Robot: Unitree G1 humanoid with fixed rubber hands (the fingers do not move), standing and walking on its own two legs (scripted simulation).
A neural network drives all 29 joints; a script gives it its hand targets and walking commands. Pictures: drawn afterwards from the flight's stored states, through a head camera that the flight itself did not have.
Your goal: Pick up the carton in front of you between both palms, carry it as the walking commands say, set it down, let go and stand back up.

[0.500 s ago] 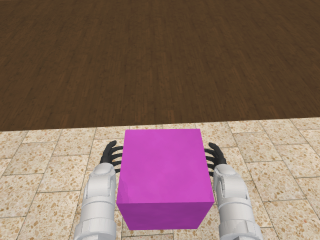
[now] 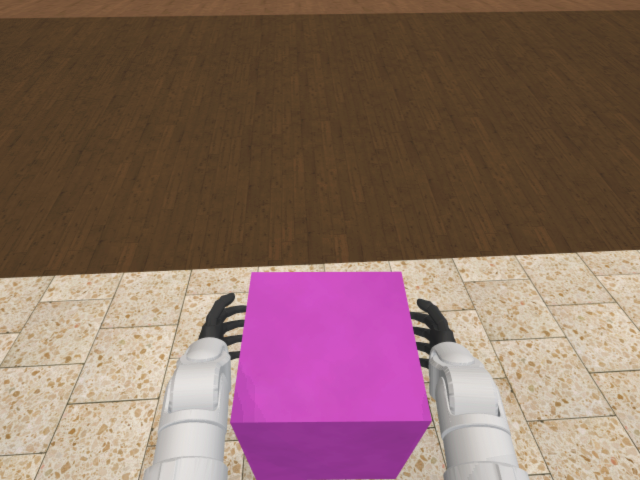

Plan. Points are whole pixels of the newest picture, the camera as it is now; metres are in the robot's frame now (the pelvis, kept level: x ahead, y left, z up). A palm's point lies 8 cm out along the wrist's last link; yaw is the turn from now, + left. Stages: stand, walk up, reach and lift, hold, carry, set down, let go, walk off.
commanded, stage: reach and lift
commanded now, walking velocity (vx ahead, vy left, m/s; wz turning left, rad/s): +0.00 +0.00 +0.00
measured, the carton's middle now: (326, 379) +0.29 +0.00 -0.05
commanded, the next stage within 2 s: hold in 0.04 s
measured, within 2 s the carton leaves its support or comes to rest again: neither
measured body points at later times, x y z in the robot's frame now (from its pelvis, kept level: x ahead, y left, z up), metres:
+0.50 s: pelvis -0.02 +0.00 +0.00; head -0.06 +0.00 +0.45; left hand +0.29 +0.15 +0.05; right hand +0.29 -0.15 +0.04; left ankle +0.00 +0.12 -0.75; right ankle +0.01 -0.13 -0.75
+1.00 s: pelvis +0.12 +0.01 -0.01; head +0.09 +0.01 +0.44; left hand +0.41 +0.17 +0.08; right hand +0.40 -0.14 +0.08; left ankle +0.01 +0.11 -0.75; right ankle +0.17 -0.09 -0.75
